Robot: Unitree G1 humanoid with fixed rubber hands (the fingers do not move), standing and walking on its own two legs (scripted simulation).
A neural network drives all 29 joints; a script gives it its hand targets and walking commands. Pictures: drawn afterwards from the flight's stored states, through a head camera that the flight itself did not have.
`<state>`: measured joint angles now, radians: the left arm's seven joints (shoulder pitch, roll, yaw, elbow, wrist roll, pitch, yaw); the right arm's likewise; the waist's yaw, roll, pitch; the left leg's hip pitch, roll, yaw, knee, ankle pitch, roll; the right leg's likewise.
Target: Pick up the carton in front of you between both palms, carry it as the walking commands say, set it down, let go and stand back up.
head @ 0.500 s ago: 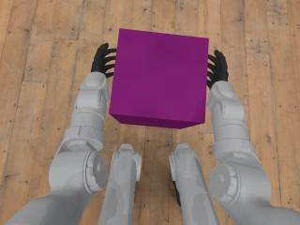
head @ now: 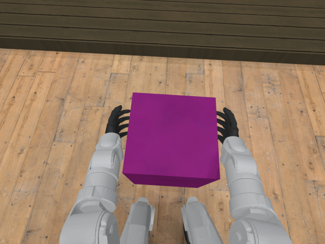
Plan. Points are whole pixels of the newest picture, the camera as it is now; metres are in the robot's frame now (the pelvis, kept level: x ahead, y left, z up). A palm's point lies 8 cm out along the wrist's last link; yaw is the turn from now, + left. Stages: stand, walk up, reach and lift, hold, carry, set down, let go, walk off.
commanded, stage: reach and lift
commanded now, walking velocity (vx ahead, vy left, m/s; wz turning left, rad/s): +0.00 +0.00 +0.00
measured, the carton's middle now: (169, 146) +0.39 +0.00 -0.12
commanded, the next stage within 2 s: hold in 1.70 s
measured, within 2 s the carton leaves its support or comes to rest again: neither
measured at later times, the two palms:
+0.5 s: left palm (92, 124) +0.36 +0.15 +0.11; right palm (258, 123) +0.35 -0.15 +0.11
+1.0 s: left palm (75, 119) +0.33 +0.15 +0.17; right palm (282, 115) +0.34 -0.15 +0.18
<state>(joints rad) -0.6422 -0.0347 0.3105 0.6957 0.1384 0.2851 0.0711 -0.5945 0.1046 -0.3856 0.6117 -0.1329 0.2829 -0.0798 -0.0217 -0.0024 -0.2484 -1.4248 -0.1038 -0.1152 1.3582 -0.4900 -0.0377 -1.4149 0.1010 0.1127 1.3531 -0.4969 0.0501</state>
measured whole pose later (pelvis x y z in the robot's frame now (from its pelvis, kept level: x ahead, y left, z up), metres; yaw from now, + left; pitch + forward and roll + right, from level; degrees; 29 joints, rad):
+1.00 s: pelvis +0.04 +0.00 +0.15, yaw +0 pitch -4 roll +0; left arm -0.32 -0.16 0.30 0.41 0.29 0.61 0.01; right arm -0.33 0.17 -0.31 0.40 -0.30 0.60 0.01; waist 0.00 0.00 -0.01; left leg -0.19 -0.05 -0.14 0.48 -0.23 -0.01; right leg -0.19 0.05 0.15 0.48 -0.23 0.01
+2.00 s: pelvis +0.05 +0.00 +0.16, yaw +0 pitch -7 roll +0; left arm -0.26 -0.15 0.22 0.24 0.27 0.77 0.01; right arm -0.27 0.15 -0.23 0.24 -0.27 0.75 0.01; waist 0.00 0.00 0.00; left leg -0.04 -0.04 -0.13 0.35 -0.19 -0.01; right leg -0.04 0.04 0.14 0.36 -0.19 0.01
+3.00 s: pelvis +0.15 -0.01 +0.14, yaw +0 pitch +5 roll +2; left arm -0.10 -0.13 0.09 -0.28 0.12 1.01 0.09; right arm -0.13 0.13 -0.09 -0.27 -0.11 1.00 -0.07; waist 0.01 -0.04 -0.19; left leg -0.27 0.00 0.13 0.51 -0.29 0.01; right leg -0.24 -0.06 -0.01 0.61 -0.42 0.01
